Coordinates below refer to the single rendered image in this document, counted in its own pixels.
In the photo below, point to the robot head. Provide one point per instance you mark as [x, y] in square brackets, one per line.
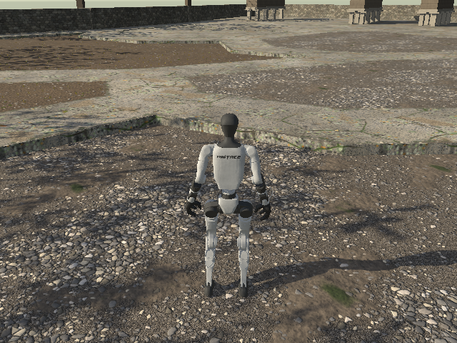
[229, 124]

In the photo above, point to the robot right upper arm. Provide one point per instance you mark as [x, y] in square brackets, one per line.
[254, 163]

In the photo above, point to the right robot hand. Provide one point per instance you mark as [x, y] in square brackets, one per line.
[266, 209]

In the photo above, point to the robot left foot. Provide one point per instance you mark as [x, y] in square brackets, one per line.
[209, 290]

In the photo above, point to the left robot hand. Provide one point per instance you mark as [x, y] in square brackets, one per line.
[190, 205]

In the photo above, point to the robot left upper arm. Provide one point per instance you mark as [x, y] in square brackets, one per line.
[206, 151]

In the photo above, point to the right robot forearm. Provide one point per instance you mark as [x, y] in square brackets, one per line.
[262, 193]

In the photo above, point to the left robot forearm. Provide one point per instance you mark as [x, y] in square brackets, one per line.
[194, 190]

